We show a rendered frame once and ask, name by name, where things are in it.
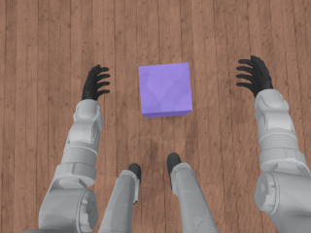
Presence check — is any robot left upper arm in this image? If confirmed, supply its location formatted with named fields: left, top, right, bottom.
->
left=22, top=187, right=98, bottom=233

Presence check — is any robot right upper arm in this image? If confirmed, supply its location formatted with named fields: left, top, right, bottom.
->
left=254, top=170, right=311, bottom=233

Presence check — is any carton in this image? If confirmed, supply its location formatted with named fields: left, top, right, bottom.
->
left=138, top=62, right=192, bottom=118

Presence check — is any robot right forearm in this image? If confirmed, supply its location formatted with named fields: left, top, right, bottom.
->
left=254, top=88, right=311, bottom=179

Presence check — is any right robot thigh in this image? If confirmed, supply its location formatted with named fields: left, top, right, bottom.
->
left=170, top=167, right=220, bottom=233

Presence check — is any robot left forearm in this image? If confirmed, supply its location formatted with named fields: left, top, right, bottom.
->
left=38, top=99, right=103, bottom=227

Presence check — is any left robot hand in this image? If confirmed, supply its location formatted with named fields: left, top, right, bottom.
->
left=82, top=64, right=111, bottom=101

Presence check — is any right robot hand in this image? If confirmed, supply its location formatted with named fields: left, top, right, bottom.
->
left=236, top=55, right=274, bottom=98

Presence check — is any robot right shin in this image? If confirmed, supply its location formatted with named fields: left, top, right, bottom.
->
left=172, top=162, right=195, bottom=174

